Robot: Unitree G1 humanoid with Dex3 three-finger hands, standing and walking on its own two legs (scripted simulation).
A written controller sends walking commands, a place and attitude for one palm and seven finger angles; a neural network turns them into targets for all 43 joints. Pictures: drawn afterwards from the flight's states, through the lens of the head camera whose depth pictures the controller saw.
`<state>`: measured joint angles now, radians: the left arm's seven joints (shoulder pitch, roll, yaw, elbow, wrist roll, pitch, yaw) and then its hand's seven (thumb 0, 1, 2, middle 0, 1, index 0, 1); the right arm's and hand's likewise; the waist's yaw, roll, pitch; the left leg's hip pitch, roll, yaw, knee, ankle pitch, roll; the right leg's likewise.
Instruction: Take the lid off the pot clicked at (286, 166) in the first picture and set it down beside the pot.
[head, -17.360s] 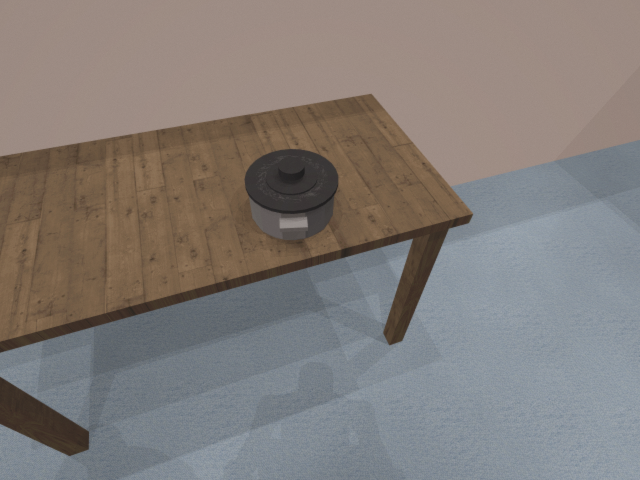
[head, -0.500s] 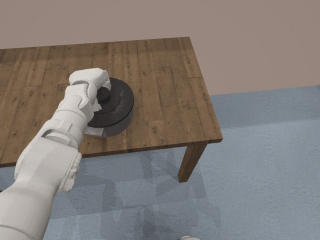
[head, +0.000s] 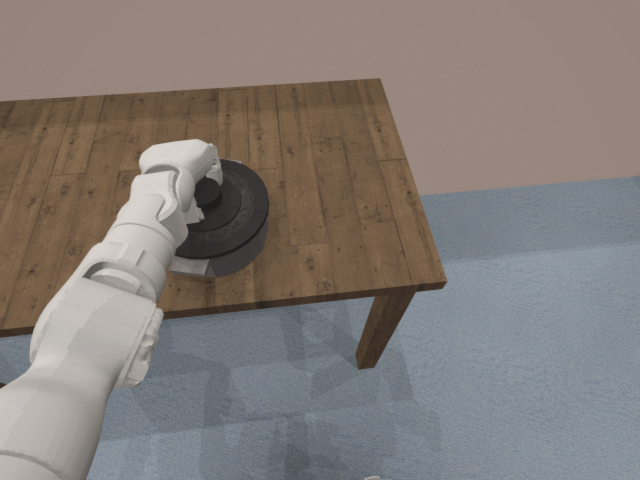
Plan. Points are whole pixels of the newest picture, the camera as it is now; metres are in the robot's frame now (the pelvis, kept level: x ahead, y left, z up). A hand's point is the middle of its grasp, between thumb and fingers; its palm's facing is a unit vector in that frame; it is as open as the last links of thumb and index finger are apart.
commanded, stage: close the fingers and squeeze the knob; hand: left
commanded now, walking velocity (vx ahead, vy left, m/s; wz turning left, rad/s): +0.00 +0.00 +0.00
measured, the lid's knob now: (203, 194) +0.52 +0.12 +0.01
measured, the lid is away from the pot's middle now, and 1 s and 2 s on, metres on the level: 0.01 0.01 0.01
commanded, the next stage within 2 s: lift the lid straight up in 0.48 s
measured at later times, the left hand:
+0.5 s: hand (189, 202) +0.49 +0.13 +0.03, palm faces -0.42 -0.07 -0.91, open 8.6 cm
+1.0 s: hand (184, 191) +0.49 +0.13 +0.05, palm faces -0.40 -0.06 -0.91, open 8.5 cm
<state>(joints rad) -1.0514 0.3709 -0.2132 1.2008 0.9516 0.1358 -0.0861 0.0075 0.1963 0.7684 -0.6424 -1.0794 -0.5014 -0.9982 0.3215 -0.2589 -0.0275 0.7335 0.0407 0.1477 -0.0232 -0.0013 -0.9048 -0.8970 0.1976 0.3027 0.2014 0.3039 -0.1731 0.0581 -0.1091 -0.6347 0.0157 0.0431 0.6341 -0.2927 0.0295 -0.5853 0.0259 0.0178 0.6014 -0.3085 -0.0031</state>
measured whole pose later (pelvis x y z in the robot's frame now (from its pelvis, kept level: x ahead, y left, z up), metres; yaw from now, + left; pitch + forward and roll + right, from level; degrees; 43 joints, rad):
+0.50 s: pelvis -0.01 +0.00 +0.00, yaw +0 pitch +17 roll -1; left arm -1.06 0.38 -0.20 1.22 0.95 0.13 -0.09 0.03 0.26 0.80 -0.88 -1.17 -0.43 -0.99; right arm 0.35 -0.26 -0.03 0.74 0.04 0.14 -0.03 0.00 -0.90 -0.90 0.20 0.30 0.20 0.30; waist -0.19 0.06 -0.10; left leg -0.65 0.02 0.04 0.65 -0.29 0.03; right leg -0.60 0.03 0.02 0.61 -0.30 0.00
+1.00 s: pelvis +0.00 +0.00 +0.00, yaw +0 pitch +15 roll -1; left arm -1.05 0.38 -0.21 1.19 0.94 0.14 -0.11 0.10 0.36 0.81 -1.08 -1.22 -0.37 -0.95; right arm 0.35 -0.26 -0.03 0.75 0.05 0.10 -0.03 0.00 -0.90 -0.90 0.20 0.30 0.20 0.30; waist -0.17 0.07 -0.10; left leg -0.58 0.01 0.05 0.59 -0.27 0.03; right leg -0.53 0.02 0.02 0.56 -0.29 0.00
